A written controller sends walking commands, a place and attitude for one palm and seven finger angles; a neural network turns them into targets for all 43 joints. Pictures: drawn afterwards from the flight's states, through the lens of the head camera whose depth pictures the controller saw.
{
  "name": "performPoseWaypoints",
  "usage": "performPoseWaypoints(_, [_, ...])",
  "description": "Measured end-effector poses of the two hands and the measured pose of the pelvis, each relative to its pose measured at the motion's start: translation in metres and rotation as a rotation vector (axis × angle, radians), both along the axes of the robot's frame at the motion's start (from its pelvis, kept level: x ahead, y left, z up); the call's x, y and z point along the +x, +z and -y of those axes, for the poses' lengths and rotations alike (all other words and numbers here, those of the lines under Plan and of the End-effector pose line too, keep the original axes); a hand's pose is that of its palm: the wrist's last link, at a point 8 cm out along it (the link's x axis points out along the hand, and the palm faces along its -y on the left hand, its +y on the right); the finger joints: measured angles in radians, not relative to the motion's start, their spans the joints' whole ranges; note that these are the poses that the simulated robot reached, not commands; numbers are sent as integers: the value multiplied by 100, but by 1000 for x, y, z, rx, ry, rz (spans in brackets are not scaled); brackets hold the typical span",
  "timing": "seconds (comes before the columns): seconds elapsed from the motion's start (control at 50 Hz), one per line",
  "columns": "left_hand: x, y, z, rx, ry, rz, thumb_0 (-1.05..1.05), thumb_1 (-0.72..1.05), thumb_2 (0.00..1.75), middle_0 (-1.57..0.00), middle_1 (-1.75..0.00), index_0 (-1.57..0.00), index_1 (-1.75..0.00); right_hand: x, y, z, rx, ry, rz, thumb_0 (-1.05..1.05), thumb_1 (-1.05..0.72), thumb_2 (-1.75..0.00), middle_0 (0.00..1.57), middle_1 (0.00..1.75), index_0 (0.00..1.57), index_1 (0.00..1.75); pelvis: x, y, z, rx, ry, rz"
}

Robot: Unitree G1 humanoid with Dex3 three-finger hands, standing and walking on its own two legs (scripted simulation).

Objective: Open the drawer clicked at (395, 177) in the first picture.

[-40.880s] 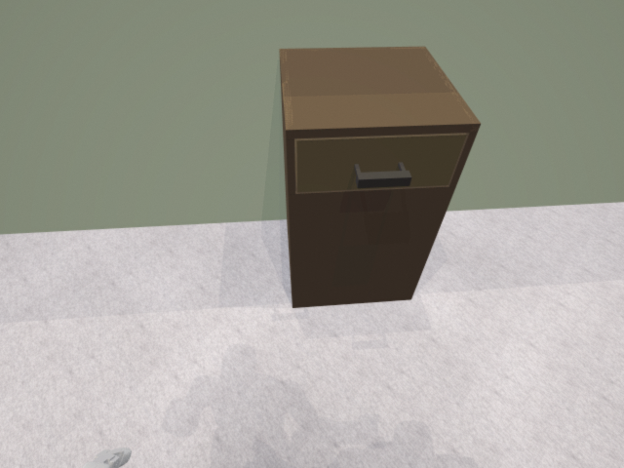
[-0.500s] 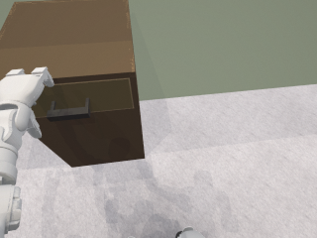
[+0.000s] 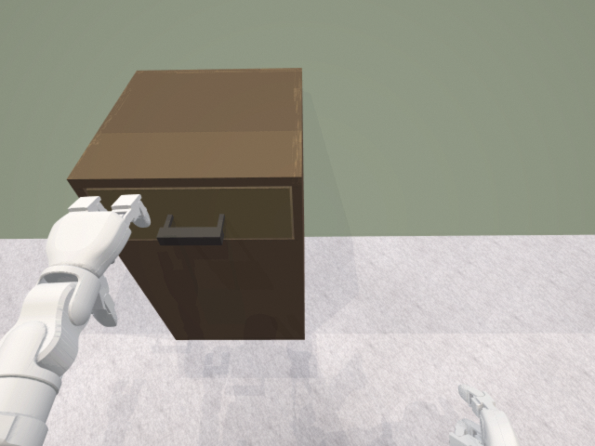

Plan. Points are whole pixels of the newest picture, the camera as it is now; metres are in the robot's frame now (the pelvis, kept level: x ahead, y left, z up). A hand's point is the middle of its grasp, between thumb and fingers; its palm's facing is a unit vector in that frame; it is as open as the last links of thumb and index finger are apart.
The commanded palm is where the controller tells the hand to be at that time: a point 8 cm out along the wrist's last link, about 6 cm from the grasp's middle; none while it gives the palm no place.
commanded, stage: draw the hand back to the body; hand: left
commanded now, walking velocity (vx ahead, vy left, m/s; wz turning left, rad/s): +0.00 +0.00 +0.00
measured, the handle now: (193, 227) +0.53 +0.28 -0.10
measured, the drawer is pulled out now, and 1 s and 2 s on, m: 0.00 0.00 0.00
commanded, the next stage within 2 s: step back with the hand held close in 0.98 s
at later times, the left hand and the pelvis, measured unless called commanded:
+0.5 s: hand (102, 297) +0.23 +0.22 +0.16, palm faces +0.39 -0.86 -0.33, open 11.1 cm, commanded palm +0.17 +0.26 +0.18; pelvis +0.01 -0.03 +0.02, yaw +0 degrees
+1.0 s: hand (76, 349) +0.17 +0.21 +0.17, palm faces +0.41 -0.84 -0.36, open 7.6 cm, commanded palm +0.12 +0.25 +0.19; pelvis -0.01 -0.03 +0.02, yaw +1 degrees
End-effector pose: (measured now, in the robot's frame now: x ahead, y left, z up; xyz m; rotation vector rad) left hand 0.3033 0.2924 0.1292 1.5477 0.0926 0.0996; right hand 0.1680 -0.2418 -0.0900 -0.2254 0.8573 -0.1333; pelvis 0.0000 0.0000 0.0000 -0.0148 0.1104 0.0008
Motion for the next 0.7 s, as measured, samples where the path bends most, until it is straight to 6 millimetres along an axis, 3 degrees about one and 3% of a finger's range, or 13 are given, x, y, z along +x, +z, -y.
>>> performPoseWaypoints(0.08, [-18,3,8,-696,68,166,0,-48,31,-31,-119,-32,-119,12,15,-12,21,24,87,1,-90,-89,20,30,20,30,-1,6,4,-3,10,81])
performPoseWaypoints(0.12, [-26,8,12,-907,75,257,-1,-45,32,-31,-117,-32,-117,16,24,-18,21,43,126,1,-90,-89,20,30,20,30,2,9,7,-1,8,104])
performPoseWaypoints(0.18, [-38,21,13,-1076,73,377,-1,-39,35,-31,-113,-32,-113,18,34,-23,23,65,175,1,-90,-89,20,30,20,30,7,12,12,-2,9,130])
performPoseWaypoints(0.3, [-67,40,12,-1147,64,487,-1,-22,42,-29,-102,-30,-103,18,38,-21,37,92,215,1,-90,-89,21,30,20,30,10,16,19,-4,8,153])
performPoseWaypoints(0.54, [-127,48,36,-1109,53,467,0,17,59,-26,-76,-26,-77,5,29,4,17,85,196,2,-90,-90,21,30,20,30,6,17,27,3,6,161])
performPoseWaypoints(0.7, [-161,66,50,-1057,-4,491,0,45,71,-24,-58,-24,-59,7,36,4,27,84,269,2,-90,-90,20,30,20,30,0,16,31,3,6,177])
